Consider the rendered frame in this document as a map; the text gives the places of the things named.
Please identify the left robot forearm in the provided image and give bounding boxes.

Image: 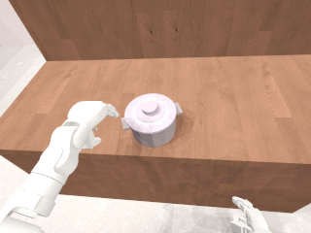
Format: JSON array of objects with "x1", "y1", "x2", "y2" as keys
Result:
[{"x1": 0, "y1": 118, "x2": 90, "y2": 224}]

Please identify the pot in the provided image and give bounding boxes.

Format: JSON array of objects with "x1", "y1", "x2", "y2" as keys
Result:
[{"x1": 121, "y1": 102, "x2": 183, "y2": 148}]

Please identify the lid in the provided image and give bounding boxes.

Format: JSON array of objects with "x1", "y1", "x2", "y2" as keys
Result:
[{"x1": 124, "y1": 93, "x2": 177, "y2": 134}]

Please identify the table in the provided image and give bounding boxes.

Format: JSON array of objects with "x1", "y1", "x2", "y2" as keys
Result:
[{"x1": 0, "y1": 0, "x2": 311, "y2": 214}]

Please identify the right robot hand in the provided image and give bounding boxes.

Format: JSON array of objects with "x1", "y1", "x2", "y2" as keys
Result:
[{"x1": 230, "y1": 196, "x2": 269, "y2": 233}]

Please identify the robot left upper arm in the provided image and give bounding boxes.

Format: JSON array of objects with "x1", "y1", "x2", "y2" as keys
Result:
[{"x1": 0, "y1": 216, "x2": 45, "y2": 233}]

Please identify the knob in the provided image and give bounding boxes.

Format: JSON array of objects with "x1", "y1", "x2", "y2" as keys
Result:
[{"x1": 141, "y1": 100, "x2": 157, "y2": 116}]

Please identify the left robot hand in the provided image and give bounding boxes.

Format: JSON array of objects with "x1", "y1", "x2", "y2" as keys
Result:
[{"x1": 67, "y1": 101, "x2": 120, "y2": 150}]

